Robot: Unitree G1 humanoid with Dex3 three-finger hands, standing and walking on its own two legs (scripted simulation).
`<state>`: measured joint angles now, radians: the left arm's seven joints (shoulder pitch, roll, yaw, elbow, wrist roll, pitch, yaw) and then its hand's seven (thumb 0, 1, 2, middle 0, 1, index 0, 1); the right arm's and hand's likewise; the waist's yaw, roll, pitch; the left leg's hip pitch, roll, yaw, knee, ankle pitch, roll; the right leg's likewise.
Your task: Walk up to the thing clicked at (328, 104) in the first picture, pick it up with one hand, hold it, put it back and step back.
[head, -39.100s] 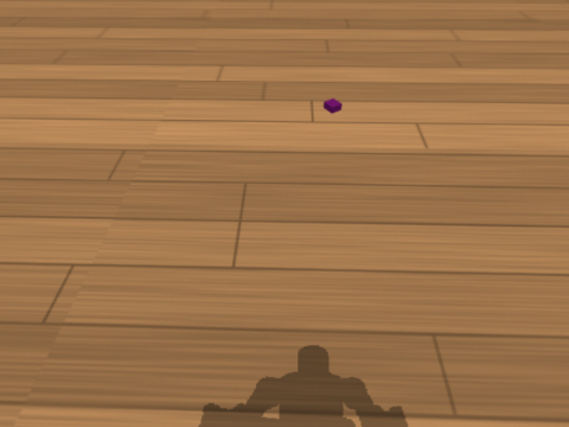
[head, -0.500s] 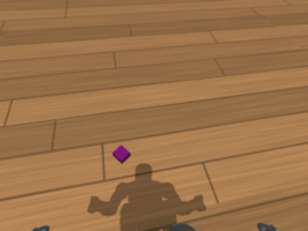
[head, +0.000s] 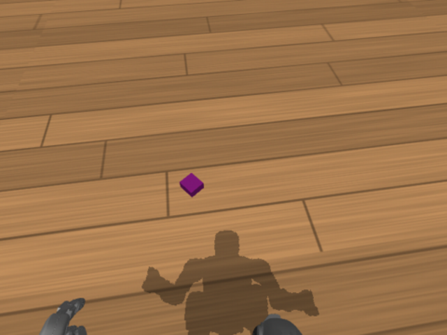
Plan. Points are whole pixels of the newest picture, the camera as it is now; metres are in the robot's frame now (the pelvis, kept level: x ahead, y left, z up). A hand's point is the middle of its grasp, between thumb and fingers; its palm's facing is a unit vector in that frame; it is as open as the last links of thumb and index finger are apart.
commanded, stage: step back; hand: left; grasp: from above
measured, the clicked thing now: (191, 184) +0.85 +0.18 -0.73
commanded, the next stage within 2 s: stand in 1.50 s
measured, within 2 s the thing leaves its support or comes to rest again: neither
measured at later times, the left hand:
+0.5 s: hand out of the picture -0.11 +0.25 -0.12, palm faces -0.06 -0.90 -0.43, open 7.4 cm
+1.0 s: hand out of the picture -0.13 +0.24 -0.13, palm faces +0.03 -0.93 -0.37, open 7.4 cm
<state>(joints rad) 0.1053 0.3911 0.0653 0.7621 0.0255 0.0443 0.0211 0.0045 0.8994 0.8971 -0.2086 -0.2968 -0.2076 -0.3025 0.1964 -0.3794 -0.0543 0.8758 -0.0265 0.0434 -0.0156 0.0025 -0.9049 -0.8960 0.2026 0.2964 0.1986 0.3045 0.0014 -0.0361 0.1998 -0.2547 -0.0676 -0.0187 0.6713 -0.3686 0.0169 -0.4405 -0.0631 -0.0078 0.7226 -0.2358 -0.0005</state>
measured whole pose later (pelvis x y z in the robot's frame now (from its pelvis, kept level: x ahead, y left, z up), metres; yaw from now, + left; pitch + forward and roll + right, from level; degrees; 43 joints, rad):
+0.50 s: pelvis -0.17 -0.02 +0.01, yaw -5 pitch -3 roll +2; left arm 0.25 0.36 0.06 0.93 0.05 0.02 0.01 0.01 0.90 0.90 -0.21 -0.30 -0.21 -0.30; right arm 0.16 -0.41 -0.06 0.88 -0.02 0.06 -0.01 0.00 -0.90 -0.90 0.20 0.30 0.20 0.30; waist 0.04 0.02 0.11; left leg -0.51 -0.09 -0.13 1.06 -0.44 -0.01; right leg -0.25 -0.01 0.03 0.64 -0.35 -0.02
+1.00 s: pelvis -0.19 -0.02 +0.02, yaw +0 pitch -2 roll +0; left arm 0.21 0.34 0.06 1.00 0.04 -0.04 -0.01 0.01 0.90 0.90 -0.21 -0.30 -0.21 -0.30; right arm 0.21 -0.37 -0.05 1.00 -0.03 0.00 0.01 0.00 -0.90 -0.90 0.20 0.30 0.20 0.30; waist 0.03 0.02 0.05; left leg -0.34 -0.02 -0.07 0.78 -0.46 0.01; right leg -0.22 -0.01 -0.04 0.55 -0.29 -0.03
